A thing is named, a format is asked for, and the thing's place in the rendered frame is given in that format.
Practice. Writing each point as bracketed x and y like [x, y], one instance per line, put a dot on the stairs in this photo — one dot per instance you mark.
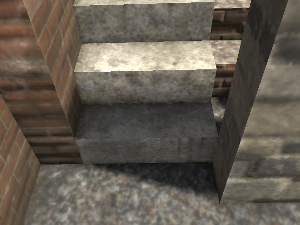
[146, 74]

